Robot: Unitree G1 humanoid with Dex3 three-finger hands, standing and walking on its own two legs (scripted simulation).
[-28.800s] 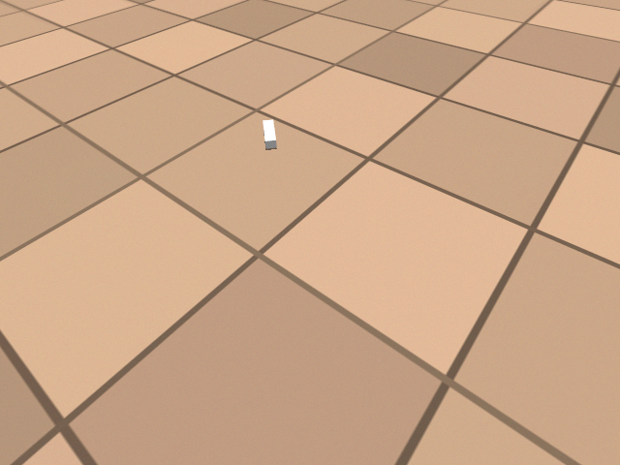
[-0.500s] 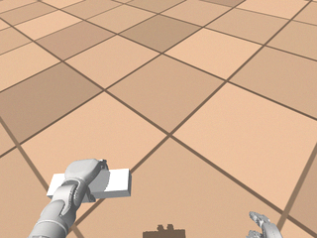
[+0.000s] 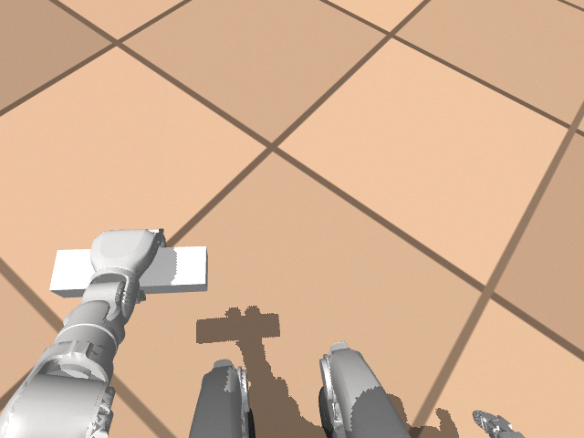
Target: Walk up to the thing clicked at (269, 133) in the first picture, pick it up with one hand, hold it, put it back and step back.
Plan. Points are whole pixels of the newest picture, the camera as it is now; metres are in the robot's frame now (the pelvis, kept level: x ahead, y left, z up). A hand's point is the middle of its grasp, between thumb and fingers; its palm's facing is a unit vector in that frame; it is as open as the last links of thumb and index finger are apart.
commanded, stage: crouch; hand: left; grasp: from above
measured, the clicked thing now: (136, 271) +0.41 +0.23 -0.13
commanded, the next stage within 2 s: lower in 1.28 s
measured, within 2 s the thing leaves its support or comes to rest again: neither
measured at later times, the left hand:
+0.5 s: hand (166, 289) +0.43 +0.23 -0.33, palm faces -0.44 +0.00 -0.90, open 9.6 cm
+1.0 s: hand (174, 294) +0.45 +0.23 -0.41, palm faces -0.46 -0.01 -0.89, open 9.5 cm
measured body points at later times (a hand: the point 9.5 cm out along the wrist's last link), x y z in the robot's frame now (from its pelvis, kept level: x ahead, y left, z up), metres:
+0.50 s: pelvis -0.02 +0.00 -0.17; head +0.20 +0.03 +0.22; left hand +0.45 +0.23 -0.28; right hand +0.02 -0.28 -0.29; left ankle +0.05 +0.11 -0.58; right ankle +0.06 -0.14 -0.58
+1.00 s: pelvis -0.03 +0.00 -0.24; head +0.21 +0.04 +0.13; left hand +0.47 +0.23 -0.36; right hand -0.01 -0.28 -0.35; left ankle +0.05 +0.11 -0.58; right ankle +0.06 -0.14 -0.58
